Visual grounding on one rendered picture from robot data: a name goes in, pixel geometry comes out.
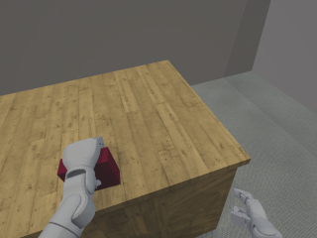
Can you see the table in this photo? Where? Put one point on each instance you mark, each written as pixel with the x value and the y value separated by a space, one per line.
pixel 177 161

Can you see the robot left forearm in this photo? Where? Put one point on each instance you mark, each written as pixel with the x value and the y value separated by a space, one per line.
pixel 77 208

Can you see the sponge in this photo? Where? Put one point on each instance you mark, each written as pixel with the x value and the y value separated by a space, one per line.
pixel 106 170

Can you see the robot right forearm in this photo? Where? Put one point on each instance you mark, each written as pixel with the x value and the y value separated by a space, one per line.
pixel 262 228

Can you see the robot right hand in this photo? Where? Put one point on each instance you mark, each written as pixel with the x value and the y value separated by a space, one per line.
pixel 254 210

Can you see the robot left hand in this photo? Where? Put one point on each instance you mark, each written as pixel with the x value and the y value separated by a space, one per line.
pixel 83 153

